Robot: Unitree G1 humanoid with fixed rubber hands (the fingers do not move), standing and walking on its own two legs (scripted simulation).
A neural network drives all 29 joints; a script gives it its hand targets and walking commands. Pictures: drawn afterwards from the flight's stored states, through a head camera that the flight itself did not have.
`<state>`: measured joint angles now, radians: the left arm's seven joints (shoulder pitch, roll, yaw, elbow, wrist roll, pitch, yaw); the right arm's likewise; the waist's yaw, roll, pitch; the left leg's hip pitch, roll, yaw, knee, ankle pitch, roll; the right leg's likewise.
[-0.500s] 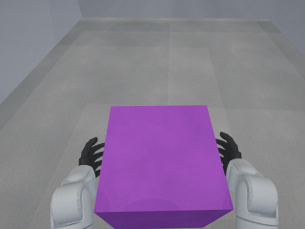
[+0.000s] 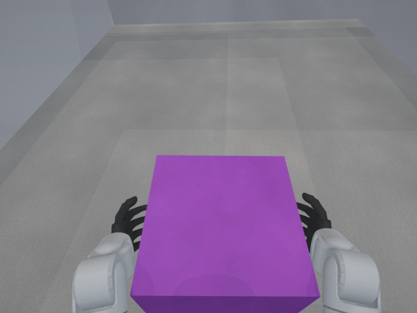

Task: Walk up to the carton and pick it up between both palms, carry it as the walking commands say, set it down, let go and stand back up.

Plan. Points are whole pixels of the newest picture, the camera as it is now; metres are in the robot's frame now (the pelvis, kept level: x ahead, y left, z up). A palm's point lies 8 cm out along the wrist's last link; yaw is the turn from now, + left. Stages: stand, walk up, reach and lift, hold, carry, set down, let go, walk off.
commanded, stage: carry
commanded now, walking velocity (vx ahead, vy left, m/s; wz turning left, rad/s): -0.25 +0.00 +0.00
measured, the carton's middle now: (219, 243) +0.27 -0.01 +0.01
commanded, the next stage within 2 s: none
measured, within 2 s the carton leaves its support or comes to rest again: neither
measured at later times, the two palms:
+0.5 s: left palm out of the picture +0.06 +0.21 +0.08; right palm out of the picture +0.08 -0.12 +0.09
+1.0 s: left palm out of the picture -0.12 +0.19 +0.07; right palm out of the picture -0.10 -0.14 +0.08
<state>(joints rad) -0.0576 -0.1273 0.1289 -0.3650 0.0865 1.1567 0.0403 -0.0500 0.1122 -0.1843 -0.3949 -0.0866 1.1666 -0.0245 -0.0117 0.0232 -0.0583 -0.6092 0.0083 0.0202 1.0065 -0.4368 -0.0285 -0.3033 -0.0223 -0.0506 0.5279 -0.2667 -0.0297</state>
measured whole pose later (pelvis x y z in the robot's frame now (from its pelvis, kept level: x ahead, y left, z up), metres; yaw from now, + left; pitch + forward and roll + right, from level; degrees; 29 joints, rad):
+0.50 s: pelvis -0.19 +0.02 +0.00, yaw +1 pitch +4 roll -2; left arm -0.08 -0.10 0.14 -0.43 0.06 1.17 0.05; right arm -0.08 0.13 -0.16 -0.41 -0.09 1.15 -0.03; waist 0.05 0.00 -0.06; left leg -0.41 0.06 0.03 0.51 -0.16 0.01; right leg -0.47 0.01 -0.06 0.96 -0.48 0.06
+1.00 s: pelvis -0.36 +0.01 +0.00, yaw +2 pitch +3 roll +1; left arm -0.05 -0.11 0.16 -0.37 0.09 1.17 0.04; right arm -0.09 0.13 -0.16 -0.34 -0.09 1.16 -0.04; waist -0.01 -0.04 -0.11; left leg -0.28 0.00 0.06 0.52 -0.28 0.00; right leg -0.46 -0.06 -0.07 0.54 -0.19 0.02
